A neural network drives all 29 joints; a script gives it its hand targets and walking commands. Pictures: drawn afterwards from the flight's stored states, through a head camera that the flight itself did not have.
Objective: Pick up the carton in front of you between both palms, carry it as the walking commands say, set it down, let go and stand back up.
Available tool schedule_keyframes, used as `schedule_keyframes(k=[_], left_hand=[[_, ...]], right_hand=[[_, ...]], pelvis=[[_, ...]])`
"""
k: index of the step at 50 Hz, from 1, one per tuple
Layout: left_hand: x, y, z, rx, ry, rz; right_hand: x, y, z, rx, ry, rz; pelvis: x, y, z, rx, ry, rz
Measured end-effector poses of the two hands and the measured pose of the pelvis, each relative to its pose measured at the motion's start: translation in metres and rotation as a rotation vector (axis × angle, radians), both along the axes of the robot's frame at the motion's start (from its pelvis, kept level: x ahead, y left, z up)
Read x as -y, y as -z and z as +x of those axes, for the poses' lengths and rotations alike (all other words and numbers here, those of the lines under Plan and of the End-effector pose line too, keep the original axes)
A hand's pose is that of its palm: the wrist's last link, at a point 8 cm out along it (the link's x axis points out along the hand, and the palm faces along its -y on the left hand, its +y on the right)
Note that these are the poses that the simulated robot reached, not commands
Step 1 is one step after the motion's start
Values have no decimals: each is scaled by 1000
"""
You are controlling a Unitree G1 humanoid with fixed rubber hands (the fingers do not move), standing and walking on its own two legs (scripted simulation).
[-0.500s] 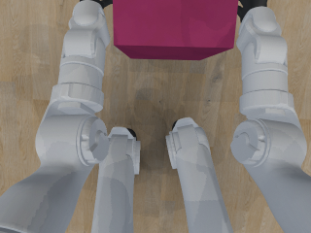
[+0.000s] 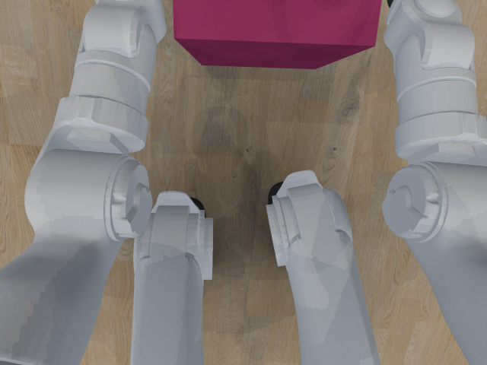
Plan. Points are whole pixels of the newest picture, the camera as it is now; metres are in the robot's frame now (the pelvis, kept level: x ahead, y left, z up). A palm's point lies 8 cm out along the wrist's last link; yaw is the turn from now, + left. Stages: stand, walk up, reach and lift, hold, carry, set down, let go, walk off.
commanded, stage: set down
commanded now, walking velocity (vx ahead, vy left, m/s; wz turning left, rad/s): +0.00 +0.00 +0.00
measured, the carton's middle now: out of the picture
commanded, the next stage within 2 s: none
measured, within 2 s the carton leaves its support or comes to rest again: rests again in 0.10 s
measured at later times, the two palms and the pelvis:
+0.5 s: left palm out of the picture +0.56 +0.06 -0.18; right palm (405, 3) +0.50 -0.25 -0.18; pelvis -0.02 +0.00 -0.02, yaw -1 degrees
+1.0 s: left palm out of the picture +0.57 +0.07 -0.21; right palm (399, 7) +0.50 -0.26 -0.21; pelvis +0.00 +0.01 -0.02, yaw -2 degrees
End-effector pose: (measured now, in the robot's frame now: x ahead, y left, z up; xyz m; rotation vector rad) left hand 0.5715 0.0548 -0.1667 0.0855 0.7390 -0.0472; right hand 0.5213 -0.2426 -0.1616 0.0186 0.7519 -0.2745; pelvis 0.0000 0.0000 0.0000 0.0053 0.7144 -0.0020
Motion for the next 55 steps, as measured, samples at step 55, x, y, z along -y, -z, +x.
schedule_keyframes(k=[55], left_hand=[[-46, 50, 4, 22, 18, 60]], right_hand=[[39, 47, -11, 17, 39, -33]], pelvis=[[-5, 26, -4, 125, 28, -17]])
